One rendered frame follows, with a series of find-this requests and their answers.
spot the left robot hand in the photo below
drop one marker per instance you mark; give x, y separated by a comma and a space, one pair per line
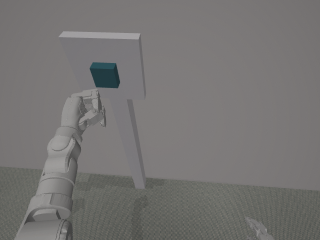
76, 115

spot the right robot hand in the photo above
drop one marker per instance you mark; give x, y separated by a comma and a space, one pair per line
258, 229

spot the panel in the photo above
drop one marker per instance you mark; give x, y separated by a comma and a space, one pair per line
125, 49

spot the left robot forearm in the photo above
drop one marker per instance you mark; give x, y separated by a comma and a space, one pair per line
53, 198

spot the button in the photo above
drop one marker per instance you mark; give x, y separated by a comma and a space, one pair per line
105, 75

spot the robot left upper arm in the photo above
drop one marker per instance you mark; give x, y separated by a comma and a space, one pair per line
57, 229

